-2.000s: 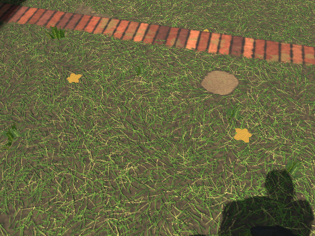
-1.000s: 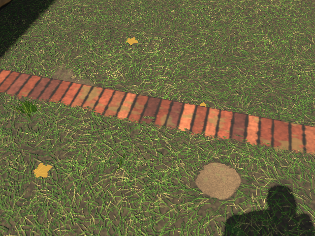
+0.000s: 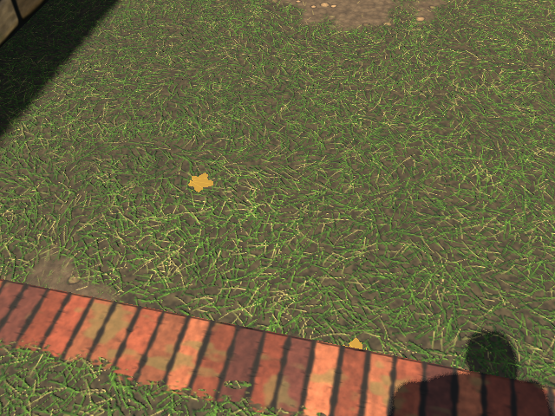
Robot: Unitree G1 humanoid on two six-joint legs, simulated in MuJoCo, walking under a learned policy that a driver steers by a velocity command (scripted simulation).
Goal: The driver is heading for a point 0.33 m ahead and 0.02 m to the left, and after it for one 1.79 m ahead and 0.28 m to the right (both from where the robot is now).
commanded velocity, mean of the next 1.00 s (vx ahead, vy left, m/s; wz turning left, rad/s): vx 0.20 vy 0.00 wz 0.00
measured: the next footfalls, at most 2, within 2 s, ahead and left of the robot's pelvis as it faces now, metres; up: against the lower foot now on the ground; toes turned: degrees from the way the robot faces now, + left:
left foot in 0.28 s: +0.31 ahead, +0.12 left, +0.00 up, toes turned +4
right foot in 0.68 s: +0.29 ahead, -0.08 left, +0.00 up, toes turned -1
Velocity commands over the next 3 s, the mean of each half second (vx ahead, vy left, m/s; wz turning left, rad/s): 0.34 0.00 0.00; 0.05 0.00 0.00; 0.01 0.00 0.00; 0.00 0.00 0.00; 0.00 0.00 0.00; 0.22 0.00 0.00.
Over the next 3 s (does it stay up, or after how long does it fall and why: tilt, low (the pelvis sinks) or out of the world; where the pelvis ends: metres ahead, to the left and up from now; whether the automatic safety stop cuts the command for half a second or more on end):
stays up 0.36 -0.01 -0.01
